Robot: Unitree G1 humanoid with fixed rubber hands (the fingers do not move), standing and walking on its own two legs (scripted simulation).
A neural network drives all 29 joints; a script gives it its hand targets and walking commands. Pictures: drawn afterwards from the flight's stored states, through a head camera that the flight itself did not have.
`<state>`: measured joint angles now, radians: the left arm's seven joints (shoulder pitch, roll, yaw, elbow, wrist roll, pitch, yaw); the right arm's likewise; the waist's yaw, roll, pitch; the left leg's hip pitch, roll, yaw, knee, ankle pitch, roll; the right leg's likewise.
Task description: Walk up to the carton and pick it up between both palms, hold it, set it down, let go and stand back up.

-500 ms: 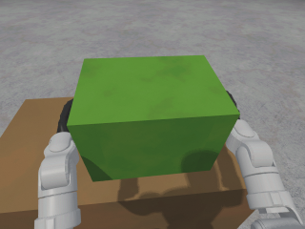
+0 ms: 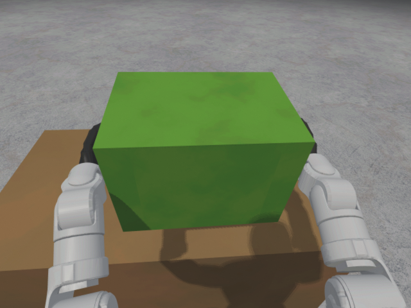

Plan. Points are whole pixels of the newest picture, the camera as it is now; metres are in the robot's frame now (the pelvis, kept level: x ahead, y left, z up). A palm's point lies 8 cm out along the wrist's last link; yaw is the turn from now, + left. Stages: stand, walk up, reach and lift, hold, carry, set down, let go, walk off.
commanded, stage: set down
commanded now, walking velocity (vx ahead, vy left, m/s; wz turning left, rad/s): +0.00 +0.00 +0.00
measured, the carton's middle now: (200, 149) +0.39 +0.02 +0.17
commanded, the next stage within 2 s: none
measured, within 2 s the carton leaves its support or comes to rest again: neither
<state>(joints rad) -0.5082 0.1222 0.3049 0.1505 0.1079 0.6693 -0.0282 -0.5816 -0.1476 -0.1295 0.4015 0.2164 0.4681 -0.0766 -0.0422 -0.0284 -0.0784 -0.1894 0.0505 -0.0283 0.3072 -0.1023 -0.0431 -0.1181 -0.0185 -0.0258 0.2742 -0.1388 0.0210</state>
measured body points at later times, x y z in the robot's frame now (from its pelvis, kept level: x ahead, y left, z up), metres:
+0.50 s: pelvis +0.02 +0.00 +0.00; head +0.00 +0.01 +0.45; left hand +0.39 +0.20 +0.13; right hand +0.38 -0.20 +0.11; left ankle +0.04 +0.14 -0.75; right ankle +0.01 -0.13 -0.75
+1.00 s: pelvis +0.04 +0.00 +0.00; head +0.05 +0.01 +0.45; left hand +0.40 +0.20 +0.09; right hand +0.39 -0.20 +0.08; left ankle +0.04 +0.14 -0.75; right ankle +0.01 -0.13 -0.75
